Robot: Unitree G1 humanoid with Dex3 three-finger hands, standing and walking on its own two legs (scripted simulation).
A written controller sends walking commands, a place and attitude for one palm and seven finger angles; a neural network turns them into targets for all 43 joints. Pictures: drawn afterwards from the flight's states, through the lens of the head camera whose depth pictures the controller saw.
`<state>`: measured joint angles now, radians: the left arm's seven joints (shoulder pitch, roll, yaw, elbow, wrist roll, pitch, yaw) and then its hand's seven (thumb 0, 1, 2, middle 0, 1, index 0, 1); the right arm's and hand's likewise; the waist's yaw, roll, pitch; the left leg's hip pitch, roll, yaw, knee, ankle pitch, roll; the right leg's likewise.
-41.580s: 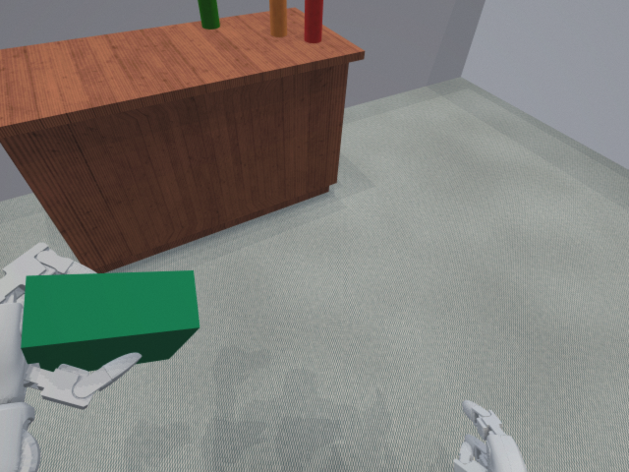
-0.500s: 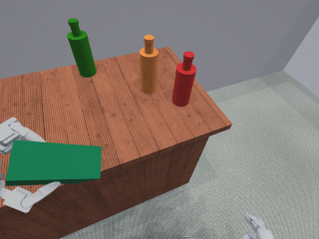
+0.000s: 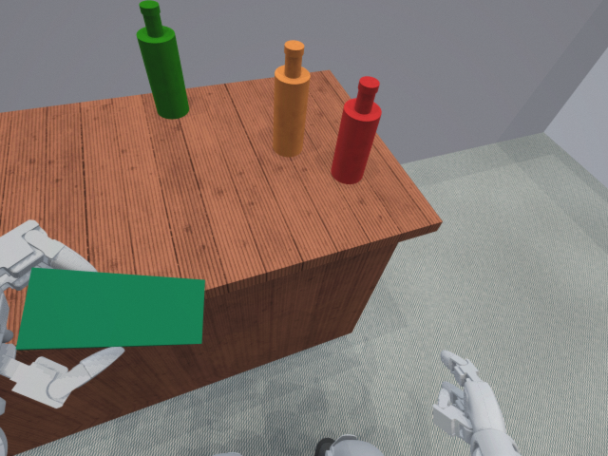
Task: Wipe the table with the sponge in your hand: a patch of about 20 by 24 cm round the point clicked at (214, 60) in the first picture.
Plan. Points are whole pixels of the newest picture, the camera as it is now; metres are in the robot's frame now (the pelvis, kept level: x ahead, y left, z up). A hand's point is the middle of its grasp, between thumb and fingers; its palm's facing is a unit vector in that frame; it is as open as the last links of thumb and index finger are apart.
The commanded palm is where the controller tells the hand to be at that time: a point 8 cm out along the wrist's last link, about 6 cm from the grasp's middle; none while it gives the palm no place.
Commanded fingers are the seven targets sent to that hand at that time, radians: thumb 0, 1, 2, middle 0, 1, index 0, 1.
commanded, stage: step back with the hand held close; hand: left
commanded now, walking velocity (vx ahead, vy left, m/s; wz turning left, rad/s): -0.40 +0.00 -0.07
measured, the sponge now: (134, 316) +0.23 +0.18 +0.13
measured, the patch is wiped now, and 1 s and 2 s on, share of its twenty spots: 1.00 1.00 1.00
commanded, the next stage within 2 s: stop stepping back and stand still in 0.60 s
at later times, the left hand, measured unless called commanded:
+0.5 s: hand (113, 404) +0.15 +0.16 +0.16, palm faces +0.12 -0.87 -0.49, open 9.9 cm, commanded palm +0.09 +0.24 +0.20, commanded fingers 0.00 0.10 1.30 -1.20 -1.60 -1.20 -1.60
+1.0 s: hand out of the picture -0.03 +0.13 +0.15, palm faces +0.20 -0.89 -0.40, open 9.9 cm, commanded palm -0.07 +0.19 +0.20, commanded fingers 0.00 0.10 1.30 -1.20 -1.60 -1.20 -1.60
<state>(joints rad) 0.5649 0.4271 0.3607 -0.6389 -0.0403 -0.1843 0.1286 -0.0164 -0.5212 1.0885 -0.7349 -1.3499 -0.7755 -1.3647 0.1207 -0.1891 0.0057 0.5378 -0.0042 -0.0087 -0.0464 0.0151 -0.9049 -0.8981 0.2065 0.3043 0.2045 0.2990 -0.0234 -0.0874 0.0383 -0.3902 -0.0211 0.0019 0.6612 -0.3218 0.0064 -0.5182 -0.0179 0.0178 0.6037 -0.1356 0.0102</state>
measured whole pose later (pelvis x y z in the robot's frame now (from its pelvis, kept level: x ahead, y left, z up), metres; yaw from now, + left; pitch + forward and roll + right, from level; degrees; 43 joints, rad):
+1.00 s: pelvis -0.24 -0.08 +0.01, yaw -4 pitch +3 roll +1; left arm 0.60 0.40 0.29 -0.55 -0.05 -0.13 0.12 -0.02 -0.52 1.09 -0.74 -1.35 -0.78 -1.36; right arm 0.23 -0.21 0.01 0.62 0.02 -0.07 -0.04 0.02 -0.90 -0.90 0.21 0.30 0.20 0.30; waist -0.05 -0.06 -0.07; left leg -0.29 0.01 0.06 0.73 -0.45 0.03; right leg -0.46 -0.02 -0.07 0.54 -0.15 -0.02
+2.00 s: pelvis -0.26 -0.10 +0.02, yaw -2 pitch -1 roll +0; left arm 0.52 0.41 0.33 -0.55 -0.03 -0.14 0.15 -0.02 -0.52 1.09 -0.74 -1.35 -0.78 -1.37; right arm 0.15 -0.19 0.02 0.59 0.02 -0.11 -0.04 0.02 -0.91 -0.90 0.20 0.30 0.20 0.30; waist 0.00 -0.06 0.09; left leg -0.22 0.04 0.06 0.51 -0.28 0.00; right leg -0.24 0.00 -0.03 0.49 -0.23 0.00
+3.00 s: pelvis -0.27 -0.09 +0.02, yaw -3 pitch +0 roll -1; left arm 0.50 0.36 0.30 -0.48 -0.03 -0.14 0.14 -0.02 -0.52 1.09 -0.74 -1.35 -0.78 -1.37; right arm 0.15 -0.20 0.02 0.59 0.01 -0.09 -0.04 0.02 -0.90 -0.90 0.21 0.30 0.20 0.30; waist 0.01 -0.01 0.07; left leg -0.21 0.03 0.08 0.45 -0.24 0.01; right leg -0.22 -0.01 -0.01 0.41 -0.18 0.01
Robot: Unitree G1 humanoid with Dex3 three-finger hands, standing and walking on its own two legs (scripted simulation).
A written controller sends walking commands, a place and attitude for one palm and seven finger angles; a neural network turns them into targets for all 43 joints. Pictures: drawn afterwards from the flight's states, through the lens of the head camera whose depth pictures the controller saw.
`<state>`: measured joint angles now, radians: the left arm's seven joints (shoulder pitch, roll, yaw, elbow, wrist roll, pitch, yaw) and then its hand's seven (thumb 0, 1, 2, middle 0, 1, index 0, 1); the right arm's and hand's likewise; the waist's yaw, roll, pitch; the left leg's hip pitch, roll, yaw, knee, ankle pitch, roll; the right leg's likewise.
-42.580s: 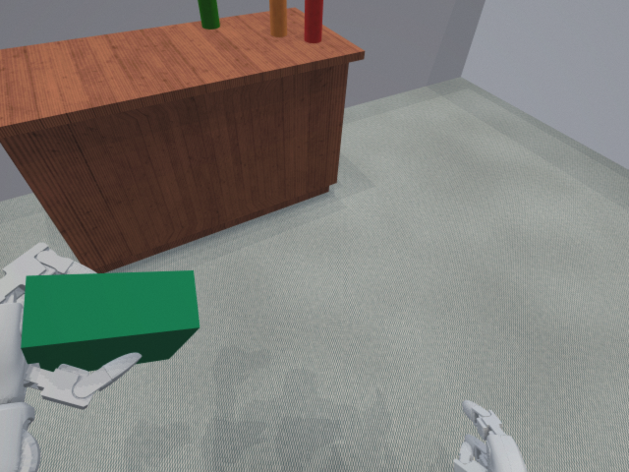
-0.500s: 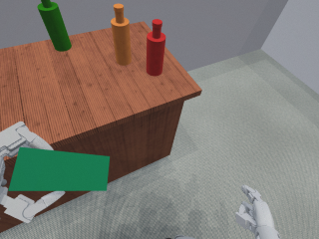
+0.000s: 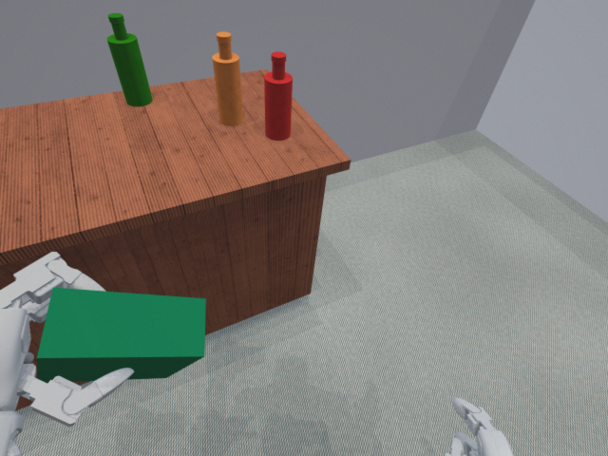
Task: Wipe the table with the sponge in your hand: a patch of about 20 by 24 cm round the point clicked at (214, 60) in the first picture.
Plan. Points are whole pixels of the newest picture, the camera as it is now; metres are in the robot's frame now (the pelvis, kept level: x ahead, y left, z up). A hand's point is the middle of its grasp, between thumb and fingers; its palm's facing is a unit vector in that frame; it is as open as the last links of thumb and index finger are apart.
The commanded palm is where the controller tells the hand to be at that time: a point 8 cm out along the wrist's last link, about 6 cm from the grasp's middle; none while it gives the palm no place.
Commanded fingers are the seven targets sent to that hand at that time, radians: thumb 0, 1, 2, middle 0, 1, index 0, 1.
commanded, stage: stop stepping back and stand still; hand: left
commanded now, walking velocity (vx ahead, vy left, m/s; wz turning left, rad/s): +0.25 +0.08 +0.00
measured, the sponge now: (143, 341) +0.22 +0.18 +0.11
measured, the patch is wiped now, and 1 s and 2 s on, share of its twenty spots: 1.00 1.00 1.00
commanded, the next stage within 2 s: stand and wait in 0.50 s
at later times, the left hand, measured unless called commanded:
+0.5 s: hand (50, 395) +0.15 +0.22 +0.15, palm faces +0.34 -0.86 -0.38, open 9.9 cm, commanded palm +0.11 +0.27 +0.19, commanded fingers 0.00 0.10 1.30 -1.20 -1.60 -1.20 -1.60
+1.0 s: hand (60, 348) +0.19 +0.23 +0.15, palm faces +0.35 -0.84 -0.42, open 9.9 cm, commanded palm +0.13 +0.27 +0.19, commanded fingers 0.00 0.10 1.30 -1.20 -1.60 -1.20 -1.60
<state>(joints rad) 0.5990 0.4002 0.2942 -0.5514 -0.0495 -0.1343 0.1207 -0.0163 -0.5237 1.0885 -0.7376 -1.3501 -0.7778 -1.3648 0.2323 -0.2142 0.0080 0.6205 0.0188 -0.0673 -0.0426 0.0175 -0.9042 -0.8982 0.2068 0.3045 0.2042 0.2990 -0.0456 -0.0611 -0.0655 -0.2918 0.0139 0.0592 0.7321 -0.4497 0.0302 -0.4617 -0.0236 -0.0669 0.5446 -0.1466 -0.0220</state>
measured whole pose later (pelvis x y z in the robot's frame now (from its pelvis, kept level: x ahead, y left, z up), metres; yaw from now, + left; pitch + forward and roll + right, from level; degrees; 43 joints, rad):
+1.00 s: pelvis -0.02 -0.02 +0.01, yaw +2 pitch -1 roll +0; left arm 0.52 0.41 0.33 -0.55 -0.03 -0.14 0.15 -0.02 -0.52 1.09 -0.74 -1.35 -0.78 -1.37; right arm 0.15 -0.19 0.02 0.59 0.02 -0.11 -0.04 0.02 -0.91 -0.90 0.20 0.30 0.20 0.30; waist 0.00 -0.06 0.09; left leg -0.22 0.04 0.06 0.51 -0.28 0.00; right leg -0.24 0.00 -0.03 0.49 -0.23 0.00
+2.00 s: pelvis -0.03 -0.01 +0.01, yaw +1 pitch +0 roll -1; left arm 0.50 0.36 0.30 -0.48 -0.03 -0.14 0.14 -0.02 -0.52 1.09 -0.74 -1.35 -0.78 -1.37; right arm 0.15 -0.20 0.02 0.59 0.01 -0.09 -0.04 0.02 -0.90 -0.90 0.21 0.30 0.20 0.30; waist 0.01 -0.01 0.07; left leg -0.21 0.03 0.08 0.45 -0.24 0.01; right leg -0.22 -0.01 -0.01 0.41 -0.18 0.01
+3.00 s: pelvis -0.01 -0.01 +0.01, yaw +1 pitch +0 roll -1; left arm 0.50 0.36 0.30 -0.48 -0.04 -0.14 0.14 -0.02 -0.52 1.09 -0.74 -1.35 -0.78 -1.37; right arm 0.15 -0.22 0.01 0.59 0.01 -0.08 -0.05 0.02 -0.90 -0.90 0.21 0.30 0.20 0.30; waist 0.01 0.01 0.06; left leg -0.19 0.04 0.08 0.44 -0.25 0.00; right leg -0.22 0.00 -0.01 0.41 -0.19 0.00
